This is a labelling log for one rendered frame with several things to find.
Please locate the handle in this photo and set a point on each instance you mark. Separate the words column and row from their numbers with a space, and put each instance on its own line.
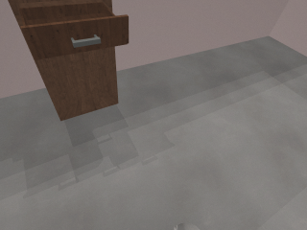
column 86, row 42

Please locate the cabinet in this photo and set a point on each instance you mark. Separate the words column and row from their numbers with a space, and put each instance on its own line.
column 77, row 83

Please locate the drawer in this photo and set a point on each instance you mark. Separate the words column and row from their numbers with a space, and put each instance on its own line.
column 48, row 30

